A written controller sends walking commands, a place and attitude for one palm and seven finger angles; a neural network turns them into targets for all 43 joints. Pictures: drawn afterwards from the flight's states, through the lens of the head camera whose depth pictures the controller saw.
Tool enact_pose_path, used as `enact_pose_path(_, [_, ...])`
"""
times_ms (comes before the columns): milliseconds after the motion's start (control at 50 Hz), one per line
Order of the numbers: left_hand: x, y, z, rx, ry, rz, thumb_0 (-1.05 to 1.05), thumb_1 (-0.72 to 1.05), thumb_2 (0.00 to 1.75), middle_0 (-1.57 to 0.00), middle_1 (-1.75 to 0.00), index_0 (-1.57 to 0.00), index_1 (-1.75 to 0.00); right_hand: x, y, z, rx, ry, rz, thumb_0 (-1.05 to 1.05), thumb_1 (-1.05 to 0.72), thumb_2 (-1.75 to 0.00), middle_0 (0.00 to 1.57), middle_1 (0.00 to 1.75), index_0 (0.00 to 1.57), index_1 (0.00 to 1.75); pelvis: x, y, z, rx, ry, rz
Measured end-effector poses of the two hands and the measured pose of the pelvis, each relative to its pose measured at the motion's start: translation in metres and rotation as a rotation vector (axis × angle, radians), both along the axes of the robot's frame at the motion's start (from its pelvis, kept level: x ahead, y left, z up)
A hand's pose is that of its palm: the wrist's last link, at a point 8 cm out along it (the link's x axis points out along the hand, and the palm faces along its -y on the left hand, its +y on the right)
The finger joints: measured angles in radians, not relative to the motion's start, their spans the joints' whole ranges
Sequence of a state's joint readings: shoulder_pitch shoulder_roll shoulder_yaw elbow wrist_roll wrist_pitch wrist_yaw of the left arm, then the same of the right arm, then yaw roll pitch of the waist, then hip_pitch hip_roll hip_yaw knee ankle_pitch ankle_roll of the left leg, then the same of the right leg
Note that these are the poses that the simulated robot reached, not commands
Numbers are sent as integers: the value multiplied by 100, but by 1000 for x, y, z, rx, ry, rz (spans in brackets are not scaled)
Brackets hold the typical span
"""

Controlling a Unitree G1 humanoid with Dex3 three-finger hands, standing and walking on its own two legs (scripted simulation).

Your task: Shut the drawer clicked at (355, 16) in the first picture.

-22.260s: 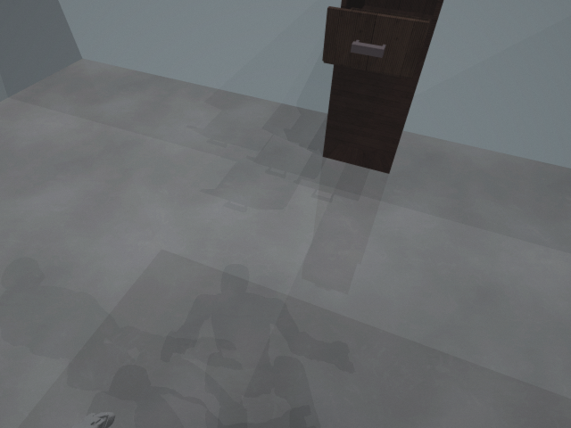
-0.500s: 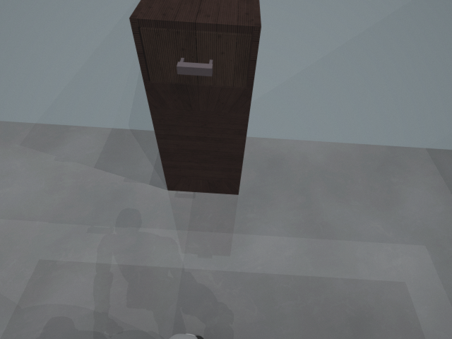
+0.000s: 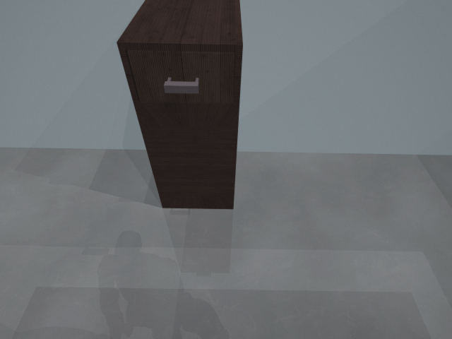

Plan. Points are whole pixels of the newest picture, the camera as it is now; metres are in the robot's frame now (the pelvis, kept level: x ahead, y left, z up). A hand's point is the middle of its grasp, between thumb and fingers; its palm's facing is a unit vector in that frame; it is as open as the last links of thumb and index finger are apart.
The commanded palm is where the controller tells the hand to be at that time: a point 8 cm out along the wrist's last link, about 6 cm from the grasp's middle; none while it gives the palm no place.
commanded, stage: let the arm hang, fingers relaxed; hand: left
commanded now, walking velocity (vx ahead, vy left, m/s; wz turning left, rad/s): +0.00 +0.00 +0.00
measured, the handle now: (182, 83) +0.86 +0.18 +0.00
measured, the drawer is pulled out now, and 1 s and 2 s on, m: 0.00 0.00 0.00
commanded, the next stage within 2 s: look to check the result in 0.08 s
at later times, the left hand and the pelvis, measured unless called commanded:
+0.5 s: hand out of the picture -0.03 +0.15 -0.17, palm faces +0.05 -0.98 -0.19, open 7.4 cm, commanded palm none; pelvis +0.01 -0.01 +0.00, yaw -1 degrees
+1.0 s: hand out of the picture +0.00 +0.15 -0.17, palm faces +0.04 -0.98 -0.19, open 7.4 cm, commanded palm none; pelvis +0.01 -0.01 +0.00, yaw -1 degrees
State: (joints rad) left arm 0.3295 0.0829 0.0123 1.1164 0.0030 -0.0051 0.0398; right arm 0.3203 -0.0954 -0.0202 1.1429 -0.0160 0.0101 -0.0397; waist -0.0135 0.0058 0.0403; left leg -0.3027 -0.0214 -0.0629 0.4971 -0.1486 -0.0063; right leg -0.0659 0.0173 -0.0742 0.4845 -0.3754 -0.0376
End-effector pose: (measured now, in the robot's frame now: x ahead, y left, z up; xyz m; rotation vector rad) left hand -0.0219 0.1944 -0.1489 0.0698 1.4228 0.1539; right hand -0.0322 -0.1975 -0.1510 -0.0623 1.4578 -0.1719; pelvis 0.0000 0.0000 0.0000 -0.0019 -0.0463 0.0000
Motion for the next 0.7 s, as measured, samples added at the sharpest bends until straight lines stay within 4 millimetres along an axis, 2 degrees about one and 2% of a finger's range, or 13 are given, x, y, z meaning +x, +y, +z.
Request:
enact_pose_path(120, [5,-2,0,6,5,-4,0,91,90,-20,-30,-20,-30,5,-8,1,-10,-2,-4,0,-91,-90,20,30,20,29,3,-5,0,0,0,-3])
enact_pose_path(460, [-10,3,5,41,74,3,0,91,90,-20,-30,-20,-29,24,-24,1,-27,-20,10,0,-91,-90,19,30,20,29,11,-12,1,2,-3,-14])
enact_pose_path(700, [0,1,5,37,59,-8,0,91,90,-20,-30,-20,-29,30,-29,2,-36,-27,12,0,-91,-90,20,30,20,29,14,-13,2,4,-3,-20])
